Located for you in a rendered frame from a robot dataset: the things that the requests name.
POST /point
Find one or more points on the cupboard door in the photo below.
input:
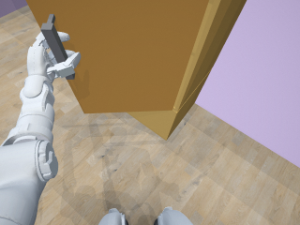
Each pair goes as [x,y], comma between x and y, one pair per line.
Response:
[134,53]

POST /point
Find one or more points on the left robot hand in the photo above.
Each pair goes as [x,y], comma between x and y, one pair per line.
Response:
[41,63]

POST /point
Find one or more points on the right robot thigh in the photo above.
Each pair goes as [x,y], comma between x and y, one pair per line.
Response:
[173,217]

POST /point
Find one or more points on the left robot forearm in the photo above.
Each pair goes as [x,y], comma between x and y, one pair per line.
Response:
[36,119]

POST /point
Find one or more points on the left robot upper arm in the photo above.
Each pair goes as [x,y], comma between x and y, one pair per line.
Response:
[25,169]

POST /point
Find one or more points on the right robot shin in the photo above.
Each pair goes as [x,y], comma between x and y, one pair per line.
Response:
[167,209]

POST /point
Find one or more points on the handle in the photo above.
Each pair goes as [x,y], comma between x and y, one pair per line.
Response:
[49,32]

